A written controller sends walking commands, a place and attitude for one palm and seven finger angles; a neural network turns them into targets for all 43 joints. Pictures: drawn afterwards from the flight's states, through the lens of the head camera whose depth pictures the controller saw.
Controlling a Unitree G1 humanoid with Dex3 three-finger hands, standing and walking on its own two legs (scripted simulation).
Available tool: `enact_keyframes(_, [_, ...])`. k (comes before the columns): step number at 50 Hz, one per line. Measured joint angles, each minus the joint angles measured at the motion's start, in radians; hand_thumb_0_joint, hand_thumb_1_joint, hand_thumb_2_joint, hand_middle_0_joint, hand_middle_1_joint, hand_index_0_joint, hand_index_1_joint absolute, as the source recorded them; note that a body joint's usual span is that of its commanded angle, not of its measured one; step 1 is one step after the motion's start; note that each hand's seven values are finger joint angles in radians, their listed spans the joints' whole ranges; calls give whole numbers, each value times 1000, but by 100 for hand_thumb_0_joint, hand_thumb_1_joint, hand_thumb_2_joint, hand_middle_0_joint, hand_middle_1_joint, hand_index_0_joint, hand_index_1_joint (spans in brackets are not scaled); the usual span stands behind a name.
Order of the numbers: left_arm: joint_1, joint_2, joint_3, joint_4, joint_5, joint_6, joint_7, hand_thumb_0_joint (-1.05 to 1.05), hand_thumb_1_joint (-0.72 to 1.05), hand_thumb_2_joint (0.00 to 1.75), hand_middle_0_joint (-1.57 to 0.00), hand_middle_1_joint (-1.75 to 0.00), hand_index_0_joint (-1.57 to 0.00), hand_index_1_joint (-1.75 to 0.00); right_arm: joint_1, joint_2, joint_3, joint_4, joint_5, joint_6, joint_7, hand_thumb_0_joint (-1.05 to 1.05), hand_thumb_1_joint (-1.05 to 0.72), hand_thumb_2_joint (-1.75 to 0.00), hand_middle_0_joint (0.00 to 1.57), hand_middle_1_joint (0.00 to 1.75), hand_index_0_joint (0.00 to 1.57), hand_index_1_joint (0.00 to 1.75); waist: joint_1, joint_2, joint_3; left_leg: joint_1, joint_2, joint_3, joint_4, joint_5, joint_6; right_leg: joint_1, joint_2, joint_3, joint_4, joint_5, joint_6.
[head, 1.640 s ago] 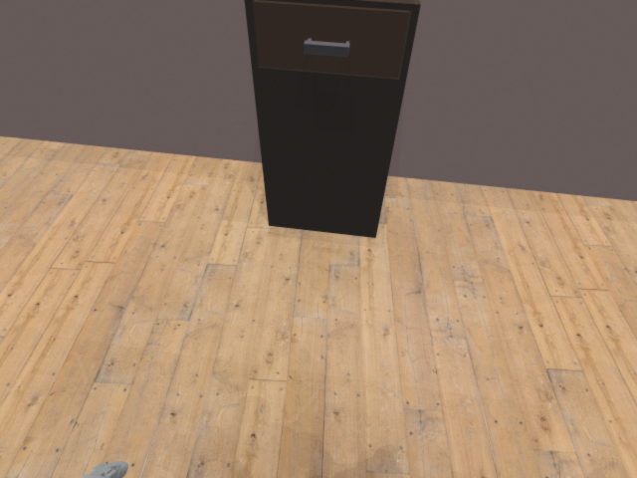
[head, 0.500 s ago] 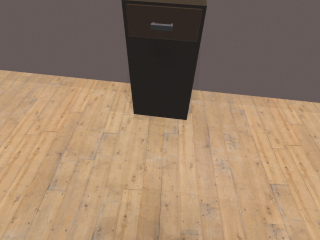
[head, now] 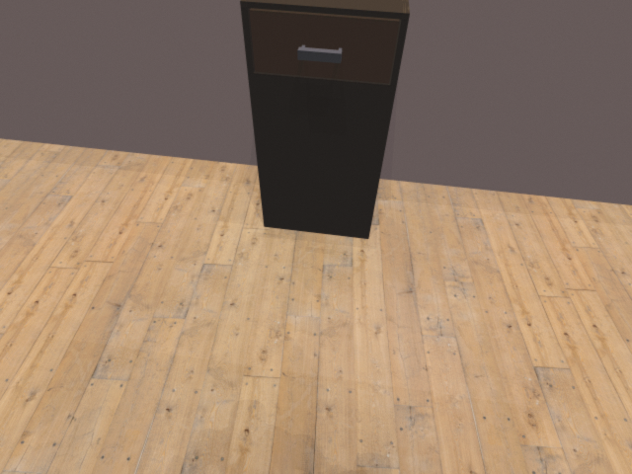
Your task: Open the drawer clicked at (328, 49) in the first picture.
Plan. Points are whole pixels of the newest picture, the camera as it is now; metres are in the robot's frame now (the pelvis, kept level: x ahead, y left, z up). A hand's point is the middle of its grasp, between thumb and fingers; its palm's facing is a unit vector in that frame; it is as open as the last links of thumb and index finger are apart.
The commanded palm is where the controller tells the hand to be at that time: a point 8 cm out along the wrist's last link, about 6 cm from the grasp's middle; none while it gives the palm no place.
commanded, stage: walk to a spot facing it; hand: left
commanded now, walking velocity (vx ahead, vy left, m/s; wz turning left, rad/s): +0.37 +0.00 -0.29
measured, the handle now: (320, 52) +1.22 +0.07 +0.03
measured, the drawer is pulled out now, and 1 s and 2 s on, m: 0.00 0.00 0.00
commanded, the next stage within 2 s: turn to face it in 0.82 s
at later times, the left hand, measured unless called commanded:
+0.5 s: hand (202, 472) +0.17 +0.19 -0.20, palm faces -0.12 -0.98 -0.14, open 7.3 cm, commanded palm none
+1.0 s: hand (268, 335) +0.40 +0.12 -0.18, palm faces -0.19 -0.97 -0.16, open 7.3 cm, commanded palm none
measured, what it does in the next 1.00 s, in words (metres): walks ahead: right foot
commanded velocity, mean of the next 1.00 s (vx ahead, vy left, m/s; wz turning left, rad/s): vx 0.30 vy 0.00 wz -0.19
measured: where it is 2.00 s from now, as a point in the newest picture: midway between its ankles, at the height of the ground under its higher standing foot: (344, 398)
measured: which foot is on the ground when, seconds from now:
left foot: down 0.00-0.64, up 0.66-1.00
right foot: down 0.00-0.30, up 0.32-0.64, down 0.66-1.00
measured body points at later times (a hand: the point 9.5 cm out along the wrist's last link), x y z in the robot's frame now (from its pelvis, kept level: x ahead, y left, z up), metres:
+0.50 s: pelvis +0.14 +0.01 -0.02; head +0.16 +0.03 +0.43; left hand +0.18 +0.24 -0.18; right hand +0.01 -0.17 -0.16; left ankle +0.00 +0.13 -0.74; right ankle +0.17 -0.10 -0.67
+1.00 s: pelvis +0.33 -0.04 -0.01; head +0.34 -0.04 +0.44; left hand +0.41 +0.17 -0.17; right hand +0.36 -0.29 -0.15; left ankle +0.45 +0.08 -0.70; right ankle +0.32 -0.11 -0.74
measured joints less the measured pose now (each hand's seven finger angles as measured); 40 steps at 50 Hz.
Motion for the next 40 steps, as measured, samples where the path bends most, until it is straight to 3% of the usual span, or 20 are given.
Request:
enact_keyframes(12, [206, -133, 23, 6, 8, -12, -22, 1, 91, 90, -20, -30, -20, -30, 177, 109, -14, 0, -2, -14, 5, 0, -91, -90, 20, 30, 20, 30, 3, 13, -34, -52, 41, 38, 252, -216, 12, -37, 39, 32, 186, -175, -9])
enact_keyframes(15, [245, -157, 33, 22, 7, -23, -15, 1, 91, 90, -20, -30, -20, -30, 202, 134, -18, 11, 1, -29, -1, 1, -91, -90, 20, 30, 20, 30, 2, -12, -31, -22, 34, 80, 245, -263, 16, -31, 25, 49, 216, -217, -1])
enact_keyframes(17, [256, -169, 36, 40, 4, -14, -13, 1, 91, 90, -20, -30, -20, -30, 208, 151, -22, 8, -5, -60, -10, 1, -91, -90, 20, 30, 20, 30, -3, -31, -17, 20, 24, 117, 219, -270, 26, -98, 16, 49, 385, -238, -24])
enact_keyframes(19, [241, -174, 37, 53, 6, -1, -13, 1, 91, 90, -20, -30, -20, -30, 235, 168, -21, 0, -9, -85, -24, 0, -91, -90, 20, 30, 20, 30, -24, -28, 2, 74, 27, 134, 179, -268, 30, -192, 13, 7, 608, -251, -42])
enact_keyframes(22, [184, -160, 51, 34, 10, 13, -21, 1, 91, 90, -20, -30, -20, -30, 295, 202, -15, 12, -13, -94, -34, 0, -91, -90, 20, 30, 20, 30, -35, -31, 23, 158, 32, 152, 87, -254, 22, -332, -14, -54, 770, -197, -50])
enact_keyframes(24, [131, -151, 58, 0, 10, 18, -29, 1, 91, 90, -20, -30, -20, -30, 333, 221, -10, 34, -12, -91, -38, 0, -91, -90, 20, 30, 20, 30, -29, -30, 37, 215, 32, 171, 15, -240, 14, -407, -35, -85, 747, -129, -49])
enact_keyframes(26, [73, -139, 64, -35, 11, 19, -29, 2, 92, 90, -20, -30, -20, -30, 364, 236, -6, 57, -10, -86, -40, 0, -91, -90, 20, 30, 20, 30, -24, -23, 57, 270, 32, 187, -51, -228, 6, -444, -48, -117, 624, -50, -52])
enact_keyframes(30, [-24, -118, 69, -100, 8, -6, -33, 2, 93, 90, -20, -30, -20, -30, 396, 243, -10, 95, -3, -70, -36, 0, -91, -90, 20, 30, 20, 30, -22, 4, 106, 356, 52, 221, -80, -258, -16, -415, -16, -169, 365, 23, -87])
enact_keyframes(32, [-42, -107, 72, -121, 13, -28, -32, 1, 93, 90, -20, -30, -20, -30, 406, 239, -19, 110, 1, -57, -32, 0, -91, -90, 20, 30, 20, 30, -15, 5, 116, 344, 71, 238, 58, -303, -16, -342, 7, -188, 276, 48, -110])
enact_keyframes(33, [-40, -96, 73, -131, 16, -43, -31, 1, 93, 90, -20, -30, -20, -30, 414, 240, -23, 113, 6, -52, -28, 0, -91, -90, 20, 30, 20, 30, -14, -12, 108, 290, 78, 237, 217, -318, -8, -298, 1, -180, 232, 52, -134])
enact_keyframes(34, [-42, -95, 77, -133, 13, -56, -24, 1, 93, 90, -20, -30, -20, -30, 399, 233, -28, 113, 11, -43, -24, 1, -91, -90, 20, 30, 20, 30, -8, -10, 109, 202, 88, 200, 434, -317, 2, -304, 8, -177, 267, 31, -143])
enact_keyframes(36, [-38, -99, 78, -129, 2, -59, -13, 1, 92, 90, -20, -30, -20, -30, 337, 213, -40, 88, 14, -29, -21, 1, -91, -90, 20, 30, 20, 30, -21, 5, 121, 21, 89, 105, 787, -263, 23, -288, 28, -182, 301, -11, -138])
enact_keyframes(38, [-22, -104, 72, -112, -1, -51, -3, 0, 92, 90, -20, -30, -20, -30, 268, 197, -47, 47, 3, -25, -17, 1, -91, -90, 20, 30, 20, 30, -36, 6, 112, -135, 97, 66, 928, -189, 29, -247, 45, -177, 261, -15, -130])
enact_keyframes(40, [-1, -117, 64, -88, 3, -47, 4, 0, 92, 90, -20, -30, -20, -30, 204, 183, -52, 0, -6, -27, -14, 1, -91, -90, 20, 30, 20, 30, -46, 6, 91, -256, 117, 55, 916, -150, 24, -205, 57, -166, 203, 0, -122])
